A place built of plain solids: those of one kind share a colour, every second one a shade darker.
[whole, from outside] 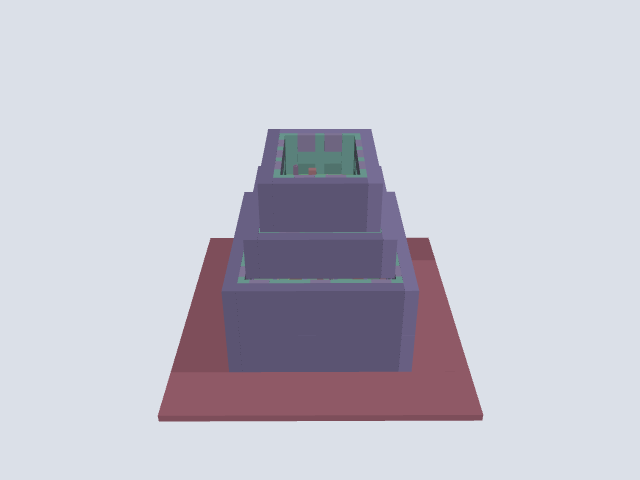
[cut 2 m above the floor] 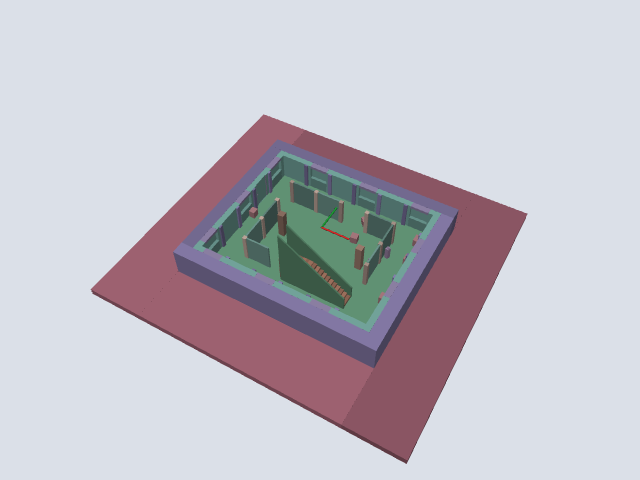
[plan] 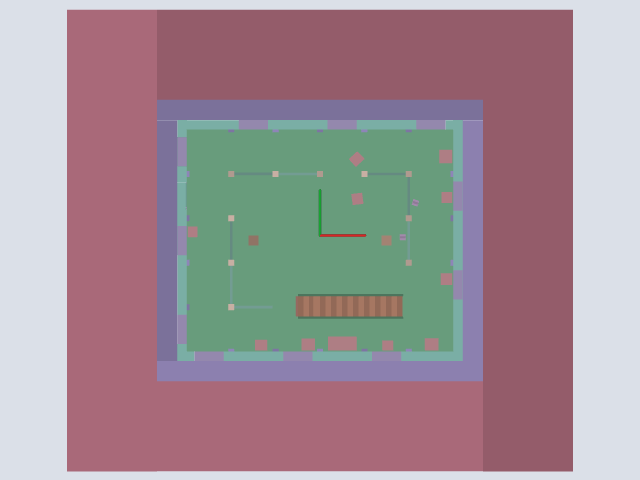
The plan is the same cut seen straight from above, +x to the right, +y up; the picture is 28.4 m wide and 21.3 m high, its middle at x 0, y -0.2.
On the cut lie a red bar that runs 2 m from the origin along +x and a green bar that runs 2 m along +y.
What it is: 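A castle tower; a broad house of two floors, an attic in its roof, a lookout on its ridge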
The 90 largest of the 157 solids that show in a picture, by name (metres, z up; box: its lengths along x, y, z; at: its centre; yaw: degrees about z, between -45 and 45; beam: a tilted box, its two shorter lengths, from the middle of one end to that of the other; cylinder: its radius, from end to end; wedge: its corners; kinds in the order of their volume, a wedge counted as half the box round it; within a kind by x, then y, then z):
{
 "wall_fill_storey_1": {"box": [0.9, 10.69, 3.65], "at": [-6.78, -0.22, 1.33]},
 "wall_fill_storey_2": {"box": [0.9, 10.69, 3.54], "at": [-6.78, -0.22, 4.92]},
 "wall_fill_storey_3": {"box": [0.9, 7.88, 2.92], "at": [-5.38, -0.22, 8.15]},
 "wall_fill_storey_4": {"box": [0.9, 5.91, 3.41], "at": [-4.39, -0.22, 11.31]},
 "wall_fill_storey_5": {"box": [14.46, 0.9, 3.65], "at": [0.0, -6.02, 1.33]},
 "wall_fill_storey_6": {"box": [14.46, 0.9, 3.54], "at": [0.0, -6.02, 4.92]},
 "wall_fill_storey_7": {"box": [11.65, 0.9, 2.92], "at": [0.0, -4.61, 8.15]},
 "wall_fill_storey_8": {"box": [9.68, 0.9, 3.41], "at": [0.0, -3.63, 11.31]},
 "wall_fill_storey_9": {"box": [9.68, 0.9, 3.41], "at": [0.0, 3.18, 11.31]},
 "wall_fill_storey_10": {"box": [11.65, 0.9, 2.92], "at": [0.0, 4.17, 8.15]},
 "wall_fill_storey_11": {"box": [14.46, 0.9, 3.65], "at": [0.0, 5.57, 1.33]},
 "wall_fill_storey_12": {"box": [14.46, 0.9, 3.54], "at": [0.0, 5.57, 4.92]},
 "wall_fill_storey_13": {"box": [0.9, 5.91, 3.41], "at": [4.39, -0.22, 11.31]},
 "wall_fill_storey_14": {"box": [0.9, 10.69, 3.65], "at": [6.78, -0.22, 1.33]},
 "ground_garden_1": {"box": [4.0, 20.49, 0.5], "at": [-9.23, -0.22, -0.27]},
 "ground_garden_2": {"box": [14.46, 4.0, 0.5], "at": [0.0, -8.47, -0.27]},
 "ground_garden_3": {"box": [14.46, 4.0, 0.5], "at": [0.0, 8.02, -0.27]},
 "ground_garden_4": {"box": [4.0, 20.49, 0.5], "at": [9.23, -0.22, -0.27]},
 "wall_storey_1": {"box": [0.38, 1.2, 2.1], "at": [-6.14, 1.75, 1.05]},
 "wall_storey_2": {"box": [0.42, 0.76, 3.3], "at": [-6.12, -5.19, 1.5]},
 "wall_storey_3": {"box": [0.42, 0.76, 3.54], "at": [-6.12, -5.19, 4.92]},
 "wall_storey_4": {"box": [0.42, 2.64, 3.3], "at": [-6.12, -2.19, 1.5]},
 "wall_storey_5": {"box": [0.42, 2.64, 3.54], "at": [-6.12, -2.19, 4.92]},
 "wall_storey_6": {"box": [0.42, 0.72, 3.3], "at": [-6.12, 0.79, 1.5]},
 "wall_storey_7": {"box": [0.42, 2.64, 3.54], "at": [-6.12, 1.75, 4.92]},
 "wall_storey_8": {"box": [0.42, 0.72, 3.3], "at": [-6.12, 2.71, 1.5]},
 "wall_storey_9": {"box": [0.42, 0.76, 3.3], "at": [-6.12, 4.74, 1.5]},
 "wall_storey_10": {"box": [0.76, 0.42, 3.3], "at": [-5.95, -5.36, 1.5]},
 "wall_storey_11": {"box": [2.73, 0.42, 3.3], "at": [-4.97, 4.91, 1.5]},
 "wall_storey_12": {"box": [0.42, 5.26, 2.92], "at": [-4.71, -1.53, 8.15]},
 "wall_storey_13": {"box": [0.42, 1.32, 3.41], "at": [-3.73, -2.52, 11.31]},
 "wall_storey_14": {"box": [0.42, 1.32, 3.41], "at": [-3.73, 2.07, 11.31]},
 "wall_storey_15": {"box": [1.32, 0.42, 3.41], "at": [-3.28, -2.97, 11.31]},
 "wall_storey_16": {"box": [1.32, 0.42, 3.41], "at": [-3.28, 2.52, 11.31]},
 "wall_storey_17": {"box": [2.64, 0.42, 3.3], "at": [-2.96, -5.36, 1.5]},
 "wall_storey_18": {"box": [2.64, 0.42, 3.3], "at": [-0.98, 4.91, 1.5]},
 "wall_storey_19": {"box": [2.64, 0.42, 3.3], "at": [0.98, -5.36, 1.5]},
 "wall_storey_20": {"box": [0.67, 0.42, 3.41], "at": [0.98, -2.97, 11.31]},
 "wall_storey_21": {"box": [2.64, 0.42, 3.3], "at": [2.96, 4.91, 1.5]},
 "wall_storey_22": {"box": [1.32, 0.42, 3.41], "at": [3.28, -2.97, 11.31]},
 "wall_storey_23": {"box": [1.32, 0.42, 3.41], "at": [3.28, 2.52, 11.31]},
 "wall_storey_24": {"box": [0.42, 1.32, 3.41], "at": [3.73, -2.52, 11.31]},
 "wall_storey_25": {"box": [0.42, 1.3, 1.18], "at": [3.73, -1.21, 10.2]},
 "wall_storey_26": {"box": [0.42, 0.67, 3.41], "at": [3.73, -0.22, 11.31]},
 "wall_storey_27": {"box": [0.42, 1.3, 1.18], "at": [3.73, 0.76, 10.2]},
 "wall_storey_28": {"box": [0.42, 1.32, 3.41], "at": [3.73, 2.07, 11.31]},
 "wall_storey_29": {"box": [2.73, 0.42, 3.3], "at": [4.97, -5.36, 1.5]},
 "wall_storey_30": {"box": [0.76, 0.42, 3.3], "at": [5.95, 4.91, 1.5]},
 "wall_storey_31": {"box": [0.42, 2.73, 3.3], "at": [6.12, -4.21, 1.5]},
 "wall_storey_32": {"box": [0.42, 2.64, 3.3], "at": [6.12, -0.22, 1.5]},
 "wall_storey_33": {"box": [0.42, 2.73, 3.3], "at": [6.12, 3.76, 1.5]},
 "floor_storey_1": {"box": [11.82, 9.85, 0.55], "at": [0.0, -0.22, -0.28]},
 "wall_head_storey_1": {"box": [0.42, 1.3, 1.35], "at": [-6.12, -4.16, 2.48]},
 "wall_head_storey_2": {"box": [0.42, 1.3, 1.41], "at": [-6.12, -4.16, 5.98]},
 "wall_head_storey_3": {"box": [0.42, 1.3, 1.35], "at": [-6.12, -0.22, 2.48]},
 "wall_head_storey_4": {"box": [0.42, 1.3, 1.41], "at": [-6.12, -0.22, 5.98]},
 "wall_head_storey_5": {"box": [0.42, 1.3, 1.35], "at": [-6.12, 3.72, 2.48]},
 "wall_head_storey_6": {"box": [0.42, 1.3, 1.41], "at": [-6.12, 3.72, 5.98]},
 "wall_head_storey_7": {"box": [1.3, 0.42, 1.35], "at": [-4.92, -5.36, 2.48]},
 "wall_head_storey_8": {"box": [1.3, 0.42, 1.41], "at": [-4.92, -5.36, 5.98]},
 "wall_head_storey_9": {"box": [1.3, 0.42, 1.41], "at": [-4.92, 4.91, 5.98]},
 "wall_head_storey_10": {"box": [0.42, 1.3, 1.28], "at": [-3.73, -1.21, 12.38]},
 "wall_head_storey_11": {"box": [0.42, 1.3, 1.28], "at": [-3.73, 0.76, 12.38]},
 "wall_head_storey_12": {"box": [1.3, 0.42, 1.35], "at": [-2.96, 4.91, 2.48]},
 "wall_head_storey_13": {"box": [1.3, 0.42, 1.28], "at": [-1.97, -2.97, 12.38]},
 "wall_head_storey_14": {"box": [1.3, 0.42, 1.28], "at": [-1.97, 2.52, 12.38]},
 "wall_head_storey_15": {"box": [1.3, 0.42, 1.35], "at": [-0.98, -5.36, 2.48]},
 "wall_head_storey_16": {"box": [1.3, 0.42, 1.28], "at": [0.0, -2.97, 12.38]},
 "wall_head_storey_17": {"box": [1.3, 0.42, 1.28], "at": [0.0, 2.52, 12.38]},
 "wall_head_storey_18": {"box": [1.3, 0.42, 1.35], "at": [0.98, 4.91, 2.48]},
 "wall_head_storey_19": {"box": [1.3, 0.42, 1.28], "at": [1.97, -2.97, 12.38]},
 "wall_head_storey_20": {"box": [1.3, 0.42, 1.28], "at": [1.97, 2.52, 12.38]},
 "wall_head_storey_21": {"box": [1.3, 0.42, 1.35], "at": [2.96, -5.36, 2.48]},
 "wall_head_storey_22": {"box": [0.42, 1.3, 1.28], "at": [3.73, -1.21, 12.38]},
 "wall_head_storey_23": {"box": [0.42, 1.3, 1.28], "at": [3.73, 0.76, 12.38]},
 "wall_head_storey_24": {"box": [1.3, 0.42, 1.35], "at": [4.92, 4.91, 2.48]},
 "wall_head_storey_25": {"box": [0.42, 1.3, 1.35], "at": [6.12, -2.19, 2.48]},
 "wall_head_storey_26": {"box": [0.42, 1.3, 1.35], "at": [6.12, 1.75, 2.48]},
 "step_1": {"box": [0.3, 0.9, 3.36], "at": [-0.88, -3.15, 1.63]},
 "step_2": {"box": [0.3, 0.9, 3.18], "at": [-0.64, -3.15, 1.54]},
 "step_3": {"box": [0.3, 0.9, 3.01], "at": [-0.4, -3.15, 1.45]},
 "step_4": {"box": [0.3, 0.9, 2.83], "at": [-0.15, -3.15, 1.37]},
 "step_5": {"box": [0.3, 0.9, 2.66], "at": [0.09, -3.15, 1.28]},
 "step_6": {"box": [0.3, 0.9, 2.49], "at": [0.34, -3.15, 1.19]},
 "screen_storey_1": {"box": [0.12, 1.7, 3.15], "at": [-3.94, -2.19, 1.58]},
 "screen_storey_2": {"box": [0.12, 1.7, 3.15], "at": [-3.94, -0.22, 1.58]},
 "screen_storey_3": {"box": [0.12, 1.7, 3.15], "at": [3.94, -0.22, 1.58]},
 "screen_storey_4": {"box": [0.12, 1.7, 3.15], "at": [3.94, 1.75, 1.58]},
 "wall_1": {"wedge": [[-0.98, -3.7, -0.05], [-0.98, -3.7, 4.38], [-0.98, -3.6, -0.05], [-0.98, -3.6, 4.38], [3.69, -3.7, -0.05], [3.69, -3.7, 1.05], [3.69, -3.6, -0.05], [3.69, -3.6, 1.05]]},
 "wall_2": {"wedge": [[-0.98, -2.7, -0.05], [-0.98, -2.7, 4.38], [-0.98, -2.6, -0.05], [-0.98, -2.6, 4.38], [3.69, -2.7, -0.05], [3.69, -2.7, 1.05], [3.69, -2.6, -0.05], [3.69, -2.6, 1.05]]}
}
